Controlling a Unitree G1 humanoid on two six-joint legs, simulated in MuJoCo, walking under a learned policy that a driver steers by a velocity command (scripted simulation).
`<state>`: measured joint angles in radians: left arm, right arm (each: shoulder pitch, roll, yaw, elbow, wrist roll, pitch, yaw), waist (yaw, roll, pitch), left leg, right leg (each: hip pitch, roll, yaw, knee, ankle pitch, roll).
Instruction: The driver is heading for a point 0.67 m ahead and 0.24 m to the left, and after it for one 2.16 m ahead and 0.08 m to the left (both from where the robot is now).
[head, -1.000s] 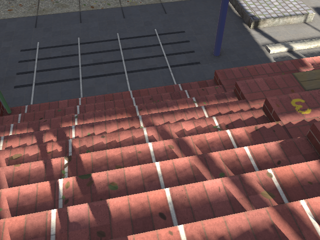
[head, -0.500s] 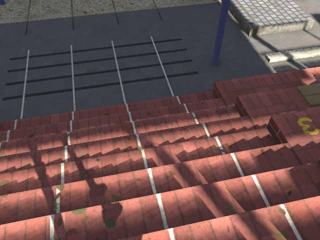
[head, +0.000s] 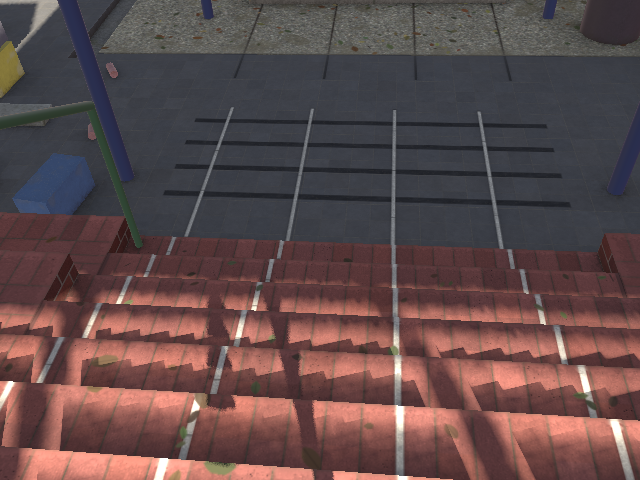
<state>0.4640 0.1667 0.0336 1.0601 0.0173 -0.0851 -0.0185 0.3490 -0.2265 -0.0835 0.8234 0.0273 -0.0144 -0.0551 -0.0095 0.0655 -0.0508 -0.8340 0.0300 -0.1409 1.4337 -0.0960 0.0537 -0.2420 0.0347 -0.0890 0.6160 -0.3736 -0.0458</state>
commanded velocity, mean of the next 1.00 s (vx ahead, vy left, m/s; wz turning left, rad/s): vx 0.49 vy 0.00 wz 0.48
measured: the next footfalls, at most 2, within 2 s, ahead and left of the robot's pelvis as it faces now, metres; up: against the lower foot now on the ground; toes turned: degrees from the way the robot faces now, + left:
left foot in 0.38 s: +0.32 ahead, +0.19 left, -0.15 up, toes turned +14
right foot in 0.94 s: +0.61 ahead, +0.06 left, -0.29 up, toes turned +33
